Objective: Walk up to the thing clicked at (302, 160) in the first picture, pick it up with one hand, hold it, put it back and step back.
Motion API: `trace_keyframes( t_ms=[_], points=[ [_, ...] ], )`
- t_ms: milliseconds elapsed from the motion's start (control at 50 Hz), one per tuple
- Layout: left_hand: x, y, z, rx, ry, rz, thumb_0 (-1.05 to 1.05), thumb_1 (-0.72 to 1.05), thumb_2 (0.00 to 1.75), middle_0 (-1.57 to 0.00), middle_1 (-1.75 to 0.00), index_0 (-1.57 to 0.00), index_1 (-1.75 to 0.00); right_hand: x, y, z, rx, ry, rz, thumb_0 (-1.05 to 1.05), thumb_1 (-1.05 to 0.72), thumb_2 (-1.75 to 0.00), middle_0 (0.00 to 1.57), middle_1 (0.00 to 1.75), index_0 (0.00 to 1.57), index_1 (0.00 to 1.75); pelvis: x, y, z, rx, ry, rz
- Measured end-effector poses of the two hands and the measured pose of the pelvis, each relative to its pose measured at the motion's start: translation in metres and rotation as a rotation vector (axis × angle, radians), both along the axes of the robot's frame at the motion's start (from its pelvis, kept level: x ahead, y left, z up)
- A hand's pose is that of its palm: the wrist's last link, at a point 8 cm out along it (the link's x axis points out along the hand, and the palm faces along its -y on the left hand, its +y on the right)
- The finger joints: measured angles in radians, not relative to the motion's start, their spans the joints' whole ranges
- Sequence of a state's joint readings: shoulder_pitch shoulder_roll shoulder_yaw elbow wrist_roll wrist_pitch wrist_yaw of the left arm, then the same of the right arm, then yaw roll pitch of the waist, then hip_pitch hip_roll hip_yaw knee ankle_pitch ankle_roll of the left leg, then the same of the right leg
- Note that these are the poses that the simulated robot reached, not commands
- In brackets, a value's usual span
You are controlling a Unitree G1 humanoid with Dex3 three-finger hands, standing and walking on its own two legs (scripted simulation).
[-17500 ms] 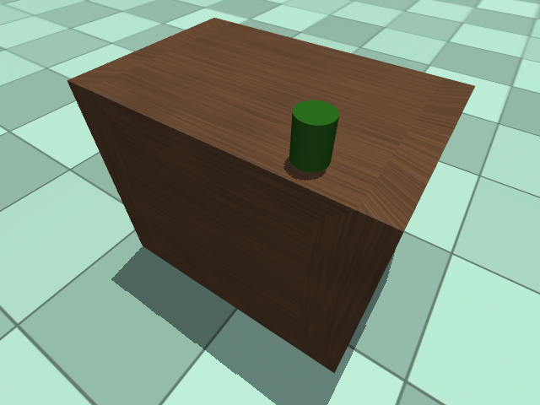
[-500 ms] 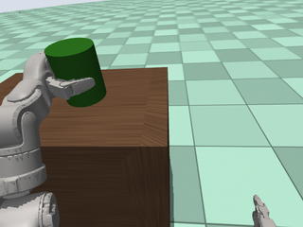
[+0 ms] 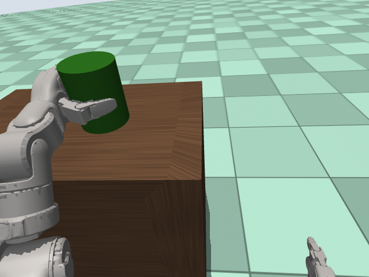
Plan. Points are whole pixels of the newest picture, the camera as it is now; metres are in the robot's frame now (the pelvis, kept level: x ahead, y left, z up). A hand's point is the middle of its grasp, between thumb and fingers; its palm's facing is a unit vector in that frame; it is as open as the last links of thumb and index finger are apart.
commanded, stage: hold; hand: left
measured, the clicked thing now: (97, 93) +0.35 +0.16 +0.32
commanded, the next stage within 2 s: crouch in 1.20 s
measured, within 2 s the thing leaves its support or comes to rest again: neither
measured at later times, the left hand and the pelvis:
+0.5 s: hand (91, 95) +0.34 +0.17 +0.32, palm faces +0.13 -0.99 -0.01, open 11.9 cm; pelvis +0.00 +0.00 +0.00, yaw +0 degrees
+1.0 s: hand (93, 98) +0.34 +0.16 +0.31, palm faces +0.10 -0.99 -0.02, open 11.9 cm; pelvis -0.01 +0.00 +0.00, yaw +0 degrees
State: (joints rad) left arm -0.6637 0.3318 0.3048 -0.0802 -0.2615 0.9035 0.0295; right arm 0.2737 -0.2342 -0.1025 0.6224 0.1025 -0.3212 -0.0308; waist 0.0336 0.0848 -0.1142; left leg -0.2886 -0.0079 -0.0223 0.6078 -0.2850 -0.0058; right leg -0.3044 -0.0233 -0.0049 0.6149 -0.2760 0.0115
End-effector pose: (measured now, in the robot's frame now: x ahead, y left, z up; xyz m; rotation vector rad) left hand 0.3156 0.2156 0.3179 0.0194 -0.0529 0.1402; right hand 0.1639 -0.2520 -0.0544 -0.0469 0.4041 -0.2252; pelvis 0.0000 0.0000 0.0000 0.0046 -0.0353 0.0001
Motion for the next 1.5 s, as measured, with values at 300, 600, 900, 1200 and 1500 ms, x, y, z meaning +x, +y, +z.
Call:
trace_keyframes(
  t_ms=[300,600,900,1200,1500],
  points=[
    [-0.001,0.0,0.008,-0.009,-0.015,-0.016,-0.01,-0.59,1.07,-0.6,-0.92,-0.61,-0.92,0.005,0.005,-0.002,0.015,-0.001,0.006,-0.01,0.52,-0.06,0.05,0.05,0.05,0.05,0.002,0.001,0.0,-0.001,0.002,0.0],
    [-0.002,0.0,0.006,0.0,-0.018,-0.013,-0.01,-0.59,1.07,-0.6,-0.92,-0.61,-0.92,0.002,0.004,0.0,-0.001,0.001,-0.002,-0.01,0.51,-0.06,0.05,0.05,0.05,0.05,0.0,0.003,0.0,-0.003,-0.005,0.0],
    [-0.002,0.002,0.004,0.003,0.016,-0.02,-0.01,-0.6,1.07,-0.6,-0.92,-0.61,-0.93,-0.003,0.012,0.002,0.014,-0.008,0.029,-0.01,0.51,-0.06,0.05,0.05,0.05,0.05,-0.004,0.006,0.0,-0.002,-0.005,-0.006],
    [-0.006,0.001,0.021,-0.014,-0.047,0.001,-0.01,-0.61,1.09,-0.59,-0.94,-0.6,-0.95,-0.004,0.002,-0.001,-0.004,-0.001,-0.006,-0.01,0.51,-0.07,0.05,0.05,0.05,0.05,-0.006,0.002,-0.001,-0.001,-0.009,0.001],
    [0.004,0.001,-0.014,-0.038,0.066,-0.026,-0.01,-0.61,1.09,-0.59,-0.95,-0.6,-0.95,-0.008,0.008,-0.002,0.003,0.006,0.017,-0.01,0.53,-0.06,0.05,0.05,0.05,0.05,-0.01,0.001,0.0,0.001,-0.008,0.0]
  ],
)
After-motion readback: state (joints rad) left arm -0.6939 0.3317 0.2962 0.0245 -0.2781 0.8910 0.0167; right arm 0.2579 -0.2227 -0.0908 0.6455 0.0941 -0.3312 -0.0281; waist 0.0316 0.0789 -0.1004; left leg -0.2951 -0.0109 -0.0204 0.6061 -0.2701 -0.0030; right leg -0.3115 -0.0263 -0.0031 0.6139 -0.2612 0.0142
